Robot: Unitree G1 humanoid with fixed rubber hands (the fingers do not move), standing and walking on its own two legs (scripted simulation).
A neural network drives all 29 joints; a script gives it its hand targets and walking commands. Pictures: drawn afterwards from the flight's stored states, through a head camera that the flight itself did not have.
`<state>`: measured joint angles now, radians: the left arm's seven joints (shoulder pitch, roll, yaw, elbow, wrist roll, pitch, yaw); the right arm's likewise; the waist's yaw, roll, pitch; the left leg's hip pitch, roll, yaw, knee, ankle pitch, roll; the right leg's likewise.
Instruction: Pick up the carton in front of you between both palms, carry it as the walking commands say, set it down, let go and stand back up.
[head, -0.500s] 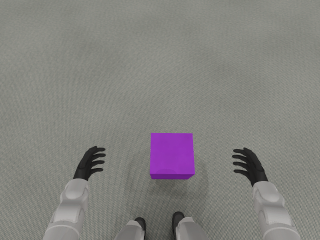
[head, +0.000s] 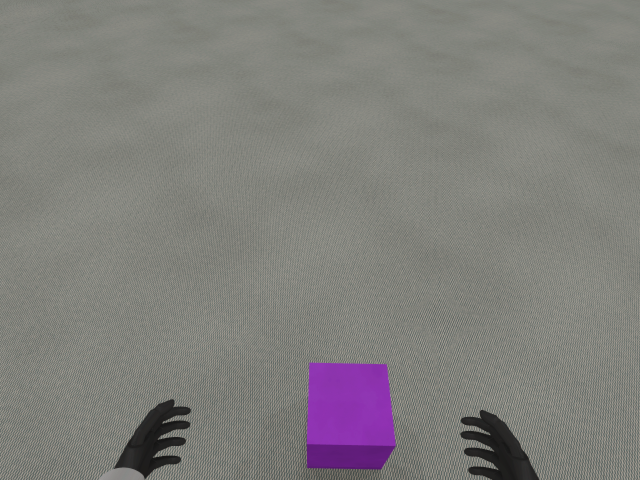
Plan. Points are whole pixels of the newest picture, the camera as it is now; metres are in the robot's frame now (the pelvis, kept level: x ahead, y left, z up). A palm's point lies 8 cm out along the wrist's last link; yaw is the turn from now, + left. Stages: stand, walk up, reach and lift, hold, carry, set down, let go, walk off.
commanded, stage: let go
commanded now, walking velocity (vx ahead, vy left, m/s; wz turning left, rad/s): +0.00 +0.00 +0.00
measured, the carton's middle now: (346, 417) +0.41 -0.07 -0.65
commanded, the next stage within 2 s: stand in 0.20 s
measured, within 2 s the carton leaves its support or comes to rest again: neither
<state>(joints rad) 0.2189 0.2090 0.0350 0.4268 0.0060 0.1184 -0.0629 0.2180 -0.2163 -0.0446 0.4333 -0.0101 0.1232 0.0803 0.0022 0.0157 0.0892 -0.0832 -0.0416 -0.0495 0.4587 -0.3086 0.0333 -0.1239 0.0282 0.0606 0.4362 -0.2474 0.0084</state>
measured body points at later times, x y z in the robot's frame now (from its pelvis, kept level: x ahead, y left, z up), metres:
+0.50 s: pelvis +0.01 -0.02 -0.01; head +0.01 -0.02 +0.44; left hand +0.14 +0.27 -0.10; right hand +0.16 -0.30 -0.10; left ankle -0.03 +0.10 -0.74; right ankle +0.00 -0.13 -0.74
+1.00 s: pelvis -0.01 -0.02 +0.00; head -0.01 -0.03 +0.45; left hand +0.10 +0.26 -0.11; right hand +0.11 -0.30 -0.11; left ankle -0.03 +0.10 -0.74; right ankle +0.00 -0.13 -0.74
